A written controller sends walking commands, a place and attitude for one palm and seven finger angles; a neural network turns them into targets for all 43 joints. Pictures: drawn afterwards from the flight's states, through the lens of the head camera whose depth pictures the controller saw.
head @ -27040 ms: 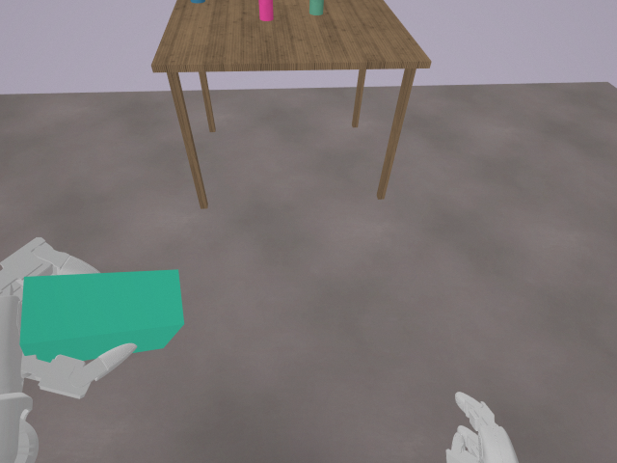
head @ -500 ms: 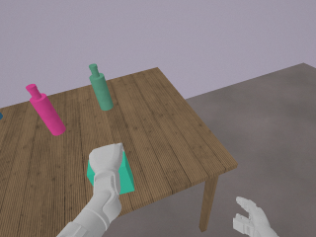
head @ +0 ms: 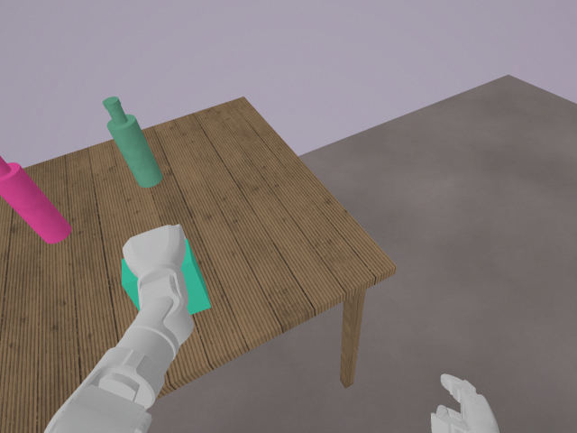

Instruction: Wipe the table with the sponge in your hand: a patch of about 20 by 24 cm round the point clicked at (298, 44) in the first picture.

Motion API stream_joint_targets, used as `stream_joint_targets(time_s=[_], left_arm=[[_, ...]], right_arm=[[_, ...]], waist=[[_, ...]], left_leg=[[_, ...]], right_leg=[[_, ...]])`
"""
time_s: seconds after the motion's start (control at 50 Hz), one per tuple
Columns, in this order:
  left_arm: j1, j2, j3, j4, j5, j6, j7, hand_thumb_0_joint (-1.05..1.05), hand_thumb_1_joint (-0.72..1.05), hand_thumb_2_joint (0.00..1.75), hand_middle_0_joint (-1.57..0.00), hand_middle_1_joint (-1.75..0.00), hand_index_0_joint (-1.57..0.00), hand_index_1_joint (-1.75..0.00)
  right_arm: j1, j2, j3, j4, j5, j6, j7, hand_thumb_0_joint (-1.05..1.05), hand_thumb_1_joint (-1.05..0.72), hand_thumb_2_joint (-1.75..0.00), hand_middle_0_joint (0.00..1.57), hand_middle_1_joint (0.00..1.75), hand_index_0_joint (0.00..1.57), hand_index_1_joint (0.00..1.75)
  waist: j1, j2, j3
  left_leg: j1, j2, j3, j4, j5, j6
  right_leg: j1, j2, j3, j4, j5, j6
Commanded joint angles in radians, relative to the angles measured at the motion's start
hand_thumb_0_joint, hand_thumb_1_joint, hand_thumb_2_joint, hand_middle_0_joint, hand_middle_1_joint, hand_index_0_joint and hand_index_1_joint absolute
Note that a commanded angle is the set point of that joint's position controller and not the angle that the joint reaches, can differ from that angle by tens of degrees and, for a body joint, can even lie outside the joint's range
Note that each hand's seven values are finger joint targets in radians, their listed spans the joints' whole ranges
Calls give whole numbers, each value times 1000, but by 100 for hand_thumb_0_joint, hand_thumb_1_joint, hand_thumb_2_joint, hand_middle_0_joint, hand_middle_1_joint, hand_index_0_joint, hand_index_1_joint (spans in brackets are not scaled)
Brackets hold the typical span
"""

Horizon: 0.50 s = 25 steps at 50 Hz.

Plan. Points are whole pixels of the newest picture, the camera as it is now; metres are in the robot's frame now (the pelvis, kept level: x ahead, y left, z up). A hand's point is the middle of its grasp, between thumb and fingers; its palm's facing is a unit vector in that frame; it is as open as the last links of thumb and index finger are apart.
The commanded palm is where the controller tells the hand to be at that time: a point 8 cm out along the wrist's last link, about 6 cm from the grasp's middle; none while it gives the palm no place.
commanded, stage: wipe forward along the third lane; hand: left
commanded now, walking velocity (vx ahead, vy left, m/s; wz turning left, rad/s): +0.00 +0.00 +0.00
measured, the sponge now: (172, 292) +0.34 +0.23 -0.02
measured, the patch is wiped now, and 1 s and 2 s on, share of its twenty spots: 0.80 0.95 0.95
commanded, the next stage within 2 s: wipe back along the third lane in 0.98 s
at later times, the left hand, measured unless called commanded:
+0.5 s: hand (164, 254) +0.39 +0.25 +0.02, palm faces -0.08 -0.01 -1.00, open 9.7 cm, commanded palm +0.37 +0.26 +0.05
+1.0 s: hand (155, 230) +0.44 +0.28 +0.02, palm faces -0.10 -0.01 -1.00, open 9.7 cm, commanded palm +0.43 +0.28 +0.05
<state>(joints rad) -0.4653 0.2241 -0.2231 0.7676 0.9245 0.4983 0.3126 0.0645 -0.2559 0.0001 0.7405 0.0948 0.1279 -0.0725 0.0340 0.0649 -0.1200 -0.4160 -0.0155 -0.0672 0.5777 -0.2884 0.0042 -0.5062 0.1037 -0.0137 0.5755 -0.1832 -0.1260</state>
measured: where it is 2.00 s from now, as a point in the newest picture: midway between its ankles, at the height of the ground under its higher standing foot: outside the picture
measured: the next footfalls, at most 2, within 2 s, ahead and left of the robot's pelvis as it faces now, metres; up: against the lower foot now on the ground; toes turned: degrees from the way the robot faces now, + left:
none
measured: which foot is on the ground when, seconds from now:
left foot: down 0.00-1.00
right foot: down 0.00-1.00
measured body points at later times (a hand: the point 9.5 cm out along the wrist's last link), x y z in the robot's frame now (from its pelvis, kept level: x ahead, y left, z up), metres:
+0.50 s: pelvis -0.02 +0.01 -0.01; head +0.02 -0.03 +0.44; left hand +0.39 +0.24 +0.08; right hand +0.12 -0.25 -0.14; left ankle +0.01 +0.16 -0.72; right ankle +0.06 -0.03 -0.72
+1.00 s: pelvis -0.01 +0.03 -0.01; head +0.06 +0.02 +0.43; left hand +0.44 +0.28 +0.08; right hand +0.08 -0.23 -0.15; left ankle +0.01 +0.16 -0.72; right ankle +0.06 -0.03 -0.72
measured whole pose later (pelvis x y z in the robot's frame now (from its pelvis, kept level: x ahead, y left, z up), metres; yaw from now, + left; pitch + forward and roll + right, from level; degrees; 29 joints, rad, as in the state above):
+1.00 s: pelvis -0.01 +0.03 -0.01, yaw +0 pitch +15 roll +0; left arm -0.87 0.36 -0.09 1.22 0.95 0.37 0.36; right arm 0.21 -0.26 0.01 0.78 0.08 0.03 -0.05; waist -0.08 0.05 -0.15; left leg -0.66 -0.02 -0.05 0.68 -0.29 0.00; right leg -0.71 0.09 -0.01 0.62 -0.17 -0.08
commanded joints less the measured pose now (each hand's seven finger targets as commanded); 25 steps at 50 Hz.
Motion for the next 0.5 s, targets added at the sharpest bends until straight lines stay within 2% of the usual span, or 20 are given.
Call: stream_joint_targets(time_s=[0.0, 0.02, 0.04, 0.06, 0.08, 0.1, 0.14, 0.16, 0.22, 0.24, 0.26, 0.28, 0.3, 0.34, 0.4, 0.42, 0.44, 0.48], left_arm=[[-273, 170, 44, -21, 20, -8, 29, 0, 10, 130, -120, -160, -120, -160], [-289, 180, 54, -12, 15, -13, 31, 0, 10, 130, -120, -160, -120, -160], [-292, 224, 96, -4, 14, -17, 34, 0, 10, 130, -120, -160, -120, -160], [-291, 205, 75, 4, 8, -23, 34, 0, 10, 130, -120, -160, -120, -160], [-286, 222, 94, 14, 6, -30, 38, 0, 10, 130, -120, -160, -120, -160], [-283, 212, 84, 19, 2, -34, 38, 0, 10, 130, -120, -160, -120, -160], [-319, 268, 124, 38, 6, -41, 42, 0, 10, 130, -120, -160, -120, -160], [-347, 263, 109, 49, 10, -48, 45, 0, 10, 130, -120, -160, -120, -160], [-351, 256, 101, 85, 23, -63, 49, 0, 10, 130, -120, -160, -120, -160], [-360, 283, 131, 94, 24, -68, 54, 0, 10, 130, -120, -160, -120, -160], [-348, 267, 119, 100, 20, -73, 57, 0, 10, 130, -120, -160, -120, -160], [-330, 289, 140, 114, 16, -73, 60, 0, 10, 130, -120, -160, -120, -160], [-365, 280, 124, 107, 14, -77, 63, 0, 10, 130, -120, -160, -120, -160], [-372, 321, 158, 131, 17, -76, 71, 0, 10, 130, -120, -160, -120, -160], [-433, 317, 132, 165, 26, -76, 77, 0, 10, 130, -120, -160, -120, -160], [-430, 339, 147, 183, 31, -74, 80, 0, 10, 130, -120, -160, -120, -160], [-481, 349, 147, 181, 34, -76, 82, 0, 10, 130, -120, -160, -120, -160], [-498, 341, 136, 219, 40, -77, 86, 0, 10, 130, -120, -160, -120, -160]], right_arm=[[-137, -99, -24, -152, 3, -56, -7, 0, -90, -90, 20, 30, 20, 30], [-128, -101, -25, -150, 3, -59, -7, 0, -90, -90, 20, 30, 20, 30], [-123, -107, -28, -148, 2, -62, -6, 0, -90, -90, 20, 30, 20, 30], [-114, -104, -27, -151, 2, -65, -6, 0, -90, -90, 20, 30, 20, 30], [-108, -106, -29, -146, 2, -68, -6, 0, -90, -90, 20, 30, 20, 30], [-105, -106, -28, -149, 2, -72, -6, 0, -90, -90, 20, 30, 20, 30], [-98, -116, -30, -140, 2, -74, -7, 0, -90, -90, 20, 30, 20, 30], [-86, -116, -29, -137, 2, -77, -8, 0, -90, -90, 20, 30, 20, 30], [-67, -118, -32, -129, 2, -86, -5, 0, -90, -90, 20, 30, 20, 30], [-61, -118, -34, -127, 3, -89, -3, 0, -90, -90, 20, 30, 20, 30], [-49, -117, -35, -129, 0, -92, -1, 0, -90, -90, 20, 30, 20, 30], [-49, -117, -34, -128, 0, -92, -1, 0, -90, -90, 20, 30, 20, 30], [-48, -117, -32, -127, 1, -95, -1, 0, -90, -90, 20, 30, 20, 30], [-41, -121, -34, -118, -1, -96, 3, 0, -90, -90, 20, 30, 20, 30], [-25, -120, -30, -110, -2, -101, 2, 0, -90, -90, 20, 30, 20, 30], [-20, -123, -31, -106, -2, -101, 1, 0, -90, -90, 20, 30, 20, 30], [-20, -123, -28, -106, 0, -103, 1, 0, -90, -90, 20, 30, 20, 30], [3, -122, -28, -101, -3, -110, 1, 0, -90, -90, 20, 30, 20, 30]], waist=[[-31, -183, -169], [-33, -177, -178], [-25, -173, -191], [-31, -177, -197], [-31, -183, -196], [-34, -198, -198], [-35, -197, -200], [-52, -212, -192], [-53, -202, -198], [-45, -190, -214], [-46, -186, -224], [-39, -194, -229], [-49, -177, -230], [-42, -158, -234], [-72, -177, -205], [-70, -193, -202], [-78, -178, -208], [-84, -174, -215]], left_leg=[[-183, -34, 34, -27, -66, 20], [-187, -30, 32, -23, -67, 19], [-196, -30, 27, -23, -67, 19], [-205, -28, 30, -16, -68, 20], [-214, -26, 31, -9, -67, 19], [-232, -26, 30, -4, -71, 17], [-247, -28, 24, 0, -75, 18], [-259, -26, 28, 8, -78, 20], [-265, -27, 26, 3, -82, 22], [-262, -28, 24, -2, -78, 25], [-261, -25, 29, 0, -75, 25], [-271, -26, 31, 0, -80, 24], [-277, -24, 33, 5, -81, 22], [-287, -24, 30, 6, -85, 20], [-300, -20, 37, 17, -97, 21], [-308, -22, 36, 17, -100, 23], [-302, -24, 37, 14, -99, 26], [-301, -23, 42, 12, -102, 28]], right_leg=[[280, -150, 272, -195, -245, 97], [280, -153, 281, -193, -246, 95], [281, -149, 285, -190, -257, 92], [294, -156, 282, -186, -253, 96], [297, -158, 295, -187, -243, 95], [307, -164, 307, -189, -248, 98], [293, -159, 320, -196, -278, 95], [293, -164, 319, -193, -280, 101], [274, -157, 298, -181, -263, 100], [269, -150, 283, -172, -253, 98], [284, -153, 273, -163, -228, 100], [287, -153, 279, -170, -244, 102], [287, -160, 290, -169, -237, 103], [279, -157, 295, -173, -257, 98], [248, -159, 288, -184, -292, 106], [242, -155, 284, -189, -315, 108], [222, -148, 261, -184, -319, 108], [207, -143, 229, -171, -310, 112]])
